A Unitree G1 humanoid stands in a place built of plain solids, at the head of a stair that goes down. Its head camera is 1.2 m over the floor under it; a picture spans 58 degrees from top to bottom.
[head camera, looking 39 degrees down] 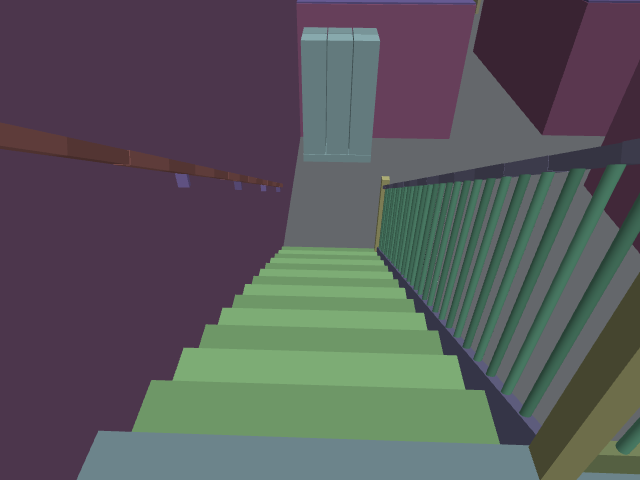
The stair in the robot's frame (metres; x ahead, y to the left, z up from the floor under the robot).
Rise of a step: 0.18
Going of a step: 0.28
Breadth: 1.20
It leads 2 degrees to the right of straight ahead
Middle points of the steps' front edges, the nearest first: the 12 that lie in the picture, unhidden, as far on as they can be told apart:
0.60 0.03 0.00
0.88 0.01 -0.18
1.17 0.00 -0.37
1.45 -0.01 -0.55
1.73 -0.02 -0.74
2.02 -0.03 -0.92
2.30 -0.04 -1.11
2.59 -0.05 -1.29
2.87 -0.05 -1.48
3.16 -0.06 -1.66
3.44 -0.07 -1.85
3.73 -0.08 -2.03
